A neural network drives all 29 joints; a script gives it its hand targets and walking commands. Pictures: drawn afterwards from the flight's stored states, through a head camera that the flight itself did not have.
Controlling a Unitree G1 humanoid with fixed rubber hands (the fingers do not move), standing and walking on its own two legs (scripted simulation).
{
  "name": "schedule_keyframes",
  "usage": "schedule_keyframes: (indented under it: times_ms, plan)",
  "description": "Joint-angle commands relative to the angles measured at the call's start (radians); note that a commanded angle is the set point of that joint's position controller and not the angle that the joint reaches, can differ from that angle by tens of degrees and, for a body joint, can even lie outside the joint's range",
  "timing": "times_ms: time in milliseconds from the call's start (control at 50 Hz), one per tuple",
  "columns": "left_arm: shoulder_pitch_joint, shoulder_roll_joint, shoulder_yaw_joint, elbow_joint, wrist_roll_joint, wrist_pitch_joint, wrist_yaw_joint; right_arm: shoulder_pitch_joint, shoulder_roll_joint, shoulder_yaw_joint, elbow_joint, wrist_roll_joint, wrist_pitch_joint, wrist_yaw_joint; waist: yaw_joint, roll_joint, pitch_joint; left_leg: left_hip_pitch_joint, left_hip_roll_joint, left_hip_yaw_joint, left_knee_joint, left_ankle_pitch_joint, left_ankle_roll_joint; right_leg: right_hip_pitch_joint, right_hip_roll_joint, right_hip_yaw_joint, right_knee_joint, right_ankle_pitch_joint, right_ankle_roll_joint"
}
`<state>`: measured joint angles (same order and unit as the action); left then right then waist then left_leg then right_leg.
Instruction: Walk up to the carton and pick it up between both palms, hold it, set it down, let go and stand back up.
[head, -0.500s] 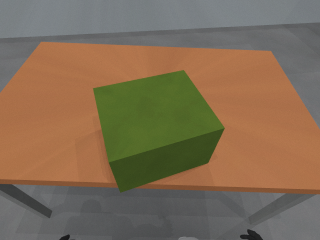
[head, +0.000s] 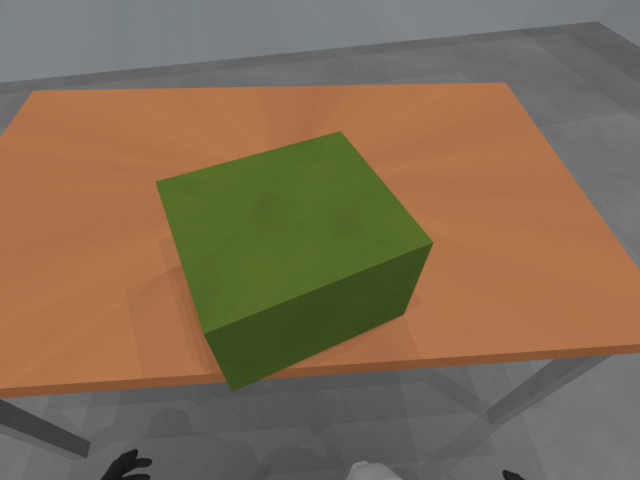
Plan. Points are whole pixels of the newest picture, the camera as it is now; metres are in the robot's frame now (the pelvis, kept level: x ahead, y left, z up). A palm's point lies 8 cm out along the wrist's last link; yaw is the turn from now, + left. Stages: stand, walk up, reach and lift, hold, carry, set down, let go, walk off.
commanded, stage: walk up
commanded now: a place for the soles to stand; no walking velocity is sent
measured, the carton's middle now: (289, 253) +0.43 +0.04 -0.01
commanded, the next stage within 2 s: reach and lift in 0.40 s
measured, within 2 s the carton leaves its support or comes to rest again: neither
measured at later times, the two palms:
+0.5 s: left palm out of the picture +0.12 +0.27 -0.10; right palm out of the picture +0.08 -0.27 -0.11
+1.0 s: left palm (123, 474) +0.15 +0.24 -0.08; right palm (537, 463) +0.15 -0.28 -0.08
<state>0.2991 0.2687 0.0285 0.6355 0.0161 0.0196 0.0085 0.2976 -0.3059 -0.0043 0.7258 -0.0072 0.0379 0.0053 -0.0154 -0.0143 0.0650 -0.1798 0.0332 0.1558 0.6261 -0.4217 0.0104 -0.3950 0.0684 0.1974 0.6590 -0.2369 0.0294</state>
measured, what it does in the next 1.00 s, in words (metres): stands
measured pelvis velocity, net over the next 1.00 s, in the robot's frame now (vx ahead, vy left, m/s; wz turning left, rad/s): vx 0.01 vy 0.02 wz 0.08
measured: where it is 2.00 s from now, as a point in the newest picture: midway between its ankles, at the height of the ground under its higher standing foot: outside the picture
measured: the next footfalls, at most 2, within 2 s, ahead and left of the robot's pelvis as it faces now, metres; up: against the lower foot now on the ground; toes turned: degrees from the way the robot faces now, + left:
none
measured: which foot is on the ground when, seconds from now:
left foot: down 0.00-1.00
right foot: down 0.00-1.00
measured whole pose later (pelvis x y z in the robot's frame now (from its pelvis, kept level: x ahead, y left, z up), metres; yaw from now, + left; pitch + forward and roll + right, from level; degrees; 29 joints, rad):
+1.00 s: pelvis +0.01 +0.02 +0.01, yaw +4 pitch -1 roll -1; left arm 0.19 0.13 -0.02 0.48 0.04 0.24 0.12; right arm 0.15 -0.39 -0.13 0.91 0.04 -0.20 0.18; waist -0.01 0.04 0.08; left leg -0.17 0.02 0.06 0.58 -0.41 0.02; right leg -0.31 0.02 0.07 0.53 -0.21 0.01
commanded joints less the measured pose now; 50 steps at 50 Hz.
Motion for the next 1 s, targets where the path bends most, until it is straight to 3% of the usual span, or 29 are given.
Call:
schedule_keyframes:
  times_ms: [0, 40, 100, 120, 200, 220, 260, 280, 320, 360, 380, 400, 420, 440, 520, 580, 620, 660, 720, 740, 760, 780, 800, 820, 840, 860, 880, 920, 980]
  plan:
    - [0.014, 0.140, 0.053, -0.098, -0.001, -0.025, 0.007, -0.027, -0.169, -0.050, -0.114, 0.001, -0.012, -0.008, 0.014, 0.062, -0.041, -0.055, 0.160, -0.107, -0.165, 0.213, 0.089, 0.051, -0.028, -0.016, 0.016, 0.218, -0.059]
    - [0.021, 0.140, 0.053, -0.099, -0.003, -0.023, 0.008, -0.033, -0.176, -0.051, -0.118, 0.002, -0.005, -0.005, 0.013, 0.078, -0.042, -0.087, 0.165, -0.107, -0.156, 0.129, 0.090, 0.074, -0.037, -0.001, 0.009, 0.184, -0.065]
    - [0.024, 0.165, 0.059, -0.097, -0.005, -0.026, 0.010, -0.024, -0.165, -0.050, -0.118, 0.000, 0.004, -0.007, 0.011, 0.028, -0.023, -0.061, 0.126, -0.094, -0.110, 0.131, 0.068, 0.036, -0.055, 0.065, -0.021, 0.207, -0.086]
    - [0.028, 0.171, 0.062, -0.097, -0.004, -0.026, 0.010, -0.016, -0.164, -0.050, -0.122, -0.002, 0.007, -0.006, 0.010, 0.023, -0.033, -0.049, 0.110, -0.088, -0.079, 0.122, 0.061, 0.030, -0.071, 0.106, -0.046, 0.186, -0.098]
    - [0.012, 0.207, 0.069, -0.097, -0.004, -0.024, 0.019, 0.029, -0.148, -0.050, -0.117, -0.006, 0.012, -0.006, -0.006, -0.132, -0.071, 0.018, 0.019, -0.111, 0.006, 0.015, 0.027, -0.040, -0.137, 0.315, -0.212, 0.003, -0.153]
    - [0.013, 0.202, 0.068, -0.090, -0.004, -0.020, 0.021, 0.042, -0.141, -0.051, -0.111, -0.006, 0.009, -0.006, -0.006, -0.120, -0.082, 0.035, 0.008, -0.117, -0.007, -0.005, 0.025, -0.046, -0.139, 0.332, -0.238, -0.049, -0.155]
    - [-0.005, 0.184, 0.060, -0.091, -0.004, -0.016, 0.022, 0.076, -0.145, -0.051, -0.098, -0.003, -0.005, -0.007, -0.024, -0.112, -0.096, 0.092, 0.037, -0.145, -0.096, 0.033, 0.034, -0.071, -0.107, 0.264, -0.197, -0.023, -0.120]
    - [-0.015, 0.158, 0.051, -0.094, -0.003, -0.017, 0.020, 0.071, -0.155, -0.055, -0.100, -0.004, -0.014, -0.010, -0.028, -0.090, -0.081, 0.098, 0.077, -0.170, -0.140, 0.081, 0.049, -0.077, -0.074, 0.198, -0.140, 0.034, -0.093]
    - [-0.011, 0.114, 0.045, -0.098, -0.002, -0.018, 0.016, 0.022, -0.187, -0.055, -0.097, -0.004, -0.027, -0.012, -0.007, 0.004, -0.060, 0.028, 0.193, -0.191, -0.201, 0.174, 0.100, -0.022, -0.007, 0.013, 0.008, 0.121, -0.045]
    - [0.001, 0.123, 0.047, -0.099, 0.011, -0.020, 0.015, 0.003, -0.185, -0.051, -0.115, -0.006, -0.027, -0.012, -0.002, 0.014, -0.070, 0.021, 0.225, -0.155, -0.166, 0.364, 0.121, 0.032, -0.024, -0.025, 0.035, 0.209, -0.046]
    - [0.005, 0.125, 0.048, -0.094, 0.008, -0.020, 0.012, 0.006, -0.190, -0.055, -0.124, -0.007, -0.023, -0.012, 0.000, 0.026, -0.081, 0.028, 0.210, -0.131, -0.143, 0.389, 0.111, 0.040, -0.030, -0.026, 0.031, 0.253, -0.052]
    - [-0.399, 0.167, 0.032, -0.091, -0.035, 0.092, 0.060, -0.502, -0.077, -0.134, -0.073, -0.079, -0.154, 0.030, 0.016, 0.019, -0.189, -0.007, 0.186, -0.174, -0.174, 0.463, 0.099, 0.110, -0.089, 0.029, -0.077, 0.314, -0.052]
    - [-0.258, 0.128, 0.051, -0.084, 0.002, 0.144, 0.089, -0.334, -0.157, -0.144, 0.018, -0.084, -0.199, 0.069, 0.031, -0.001, -0.136, -0.037, 0.163, -0.154, -0.212, 0.293, 0.085, 0.152, -0.113, 0.037, -0.117, 0.193, -0.061]
    - [-0.261, 0.120, 0.067, -0.124, 0.030, 0.170, 0.098, -0.289, -0.168, -0.143, 0.027, -0.067, -0.217, 0.088, 0.030, 0.024, -0.060, -0.082, 0.141, -0.154, -0.261, 0.224, 0.078, 0.149, -0.102, 0.035, -0.132, 0.155, -0.058]
    - [-0.308, 0.090, 0.043, -0.170, -0.004, 0.222, 0.070, -0.292, -0.153, -0.157, 0.008, -0.082, -0.214, 0.081, 0.012, 0.028, -0.082, -0.051, 0.136, -0.155, -0.269, 0.088, 0.084, 0.106, -0.094, 0.046, -0.197, 0.105, -0.051]
    - [-0.237, 0.039, 0.037, -0.185, 0.049, 0.266, 0.061, -0.239, -0.186, -0.138, 0.086, -0.038, -0.173, 0.109, 0.017, 0.046, -0.174, 0.051, 0.123, -0.125, -0.225, 0.284, 0.073, 0.127, -0.091, 0.001, -0.185, 0.242, -0.057]
    - [-0.181, -0.002, 0.041, -0.217, 0.087, 0.277, 0.059, -0.210, -0.200, -0.112, 0.116, -0.014, -0.154, 0.123, 0.022, 0.004, -0.256, 0.087, 0.119, -0.114, -0.175, 0.380, 0.080, 0.151, -0.099, -0.019, -0.155, 0.322, -0.054]
    - [-0.146, -0.017, 0.061, -0.254, 0.111, 0.271, 0.067, -0.190, -0.203, -0.107, 0.115, -0.003, -0.158, 0.128, 0.022, -0.010, -0.248, 0.053, 0.096, -0.092, -0.149, 0.274, 0.083, 0.128, -0.110, 0.001, -0.182, 0.332, -0.057]
    - [-0.110, -0.041, 0.046, -0.299, 0.115, 0.249, 0.081, -0.210, -0.239, -0.121, 0.087, 0.016, -0.174, 0.145, 0.003, -0.033, -0.231, 0.051, 0.101, -0.104, -0.139, 0.375, 0.089, 0.108, -0.118, -0.019, -0.162, 0.421, -0.059]
    - [-0.090, -0.050, 0.051, -0.312, 0.105, 0.235, 0.079, -0.205, -0.234, -0.110, 0.053, 0.014, -0.185, 0.147, 0.002, -0.082, -0.220, 0.010, 0.098, -0.101, -0.148, 0.313, 0.101, 0.118, -0.125, -0.011, -0.180, 0.364, -0.059]
    - [-0.134, -0.045, 0.054, -0.304, 0.102, 0.218, 0.087, -0.233, -0.235, -0.122, 0.050, 0.006, -0.193, 0.154, 0.004, -0.074, -0.210, -0.002, 0.087, -0.087, -0.151, 0.243, 0.097, 0.090, -0.124, 0.003, -0.200, 0.324, -0.059]
    - [-0.071, -0.063, 0.055, -0.371, 0.098, 0.203, 0.098, -0.196, -0.248, -0.120, 0.002, 0.010, -0.213, 0.159, 0.002, -0.088, -0.168, -0.018, 0.087, -0.095, -0.169, 0.184, 0.100, 0.068, -0.133, 0.015, -0.217, 0.292, -0.062]
    - [-0.121, -0.061, 0.031, -0.381, 0.081, 0.187, 0.109, -0.243, -0.262, -0.146, -0.015, 0.002, -0.217, 0.163, -0.005, -0.077, -0.188, -0.022, 0.088, -0.104, -0.179, 0.232, 0.095, 0.080, -0.132, 0.006, -0.205, 0.357, -0.058]
    - [-0.224, -0.066, -0.026, -0.190, 0.063, 0.219, 0.084, -0.222, -0.270, -0.152, 0.115, 0.037, -0.225, 0.157, -0.041, -0.032, -0.016, -0.098, 0.034, -0.114, -0.277, 0.184, -0.018, 0.219, 0.005, -0.222, -0.185, 0.149, -0.097]
    - [-0.223, -0.069, -0.036, -0.232, 0.043, 0.219, 0.080, -0.212, -0.287, -0.156, 0.097, 0.055, -0.233, 0.162, -0.020, 0.033, 0.008, -0.119, 0.049, -0.130, -0.272, 0.168, -0.042, 0.247, 0.008, -0.239, -0.184, 0.116, -0.114]
    - [-0.258, -0.078, -0.042, -0.267, 0.048, 0.208, 0.092, -0.227, -0.314, -0.179, 0.122, 0.060, -0.241, 0.167, -0.025, 0.100, 0.002, -0.159, 0.083, -0.155, -0.289, 0.162, -0.056, 0.255, 0.021, -0.247, -0.154, 0.122, -0.116]
    - [-0.289, -0.079, -0.037, -0.301, 0.049, 0.198, 0.102, -0.239, -0.321, -0.182, 0.111, 0.057, -0.253, 0.172, -0.014, 0.111, -0.019, -0.191, 0.096, -0.150, -0.289, 0.141, -0.053, 0.289, 0.012, -0.230, -0.132, 0.121, -0.115]
    - [-0.325, -0.061, -0.018, -0.363, 0.023, 0.165, 0.122, -0.274, -0.297, -0.187, 0.048, 0.045, -0.288, 0.169, -0.011, -0.005, -0.112, -0.099, 0.068, -0.131, -0.206, 0.214, -0.053, 0.220, -0.017, -0.214, -0.146, 0.165, -0.106]
    - [-0.314, -0.041, 0.009, -0.423, -0.001, 0.098, 0.143, -0.281, -0.264, -0.166, -0.042, 0.078, -0.341, 0.156, 0.010, -0.064, -0.248, -0.047, 0.028, -0.120, -0.151, 0.309, -0.043, 0.257, -0.037, -0.192, -0.147, 0.350, -0.092]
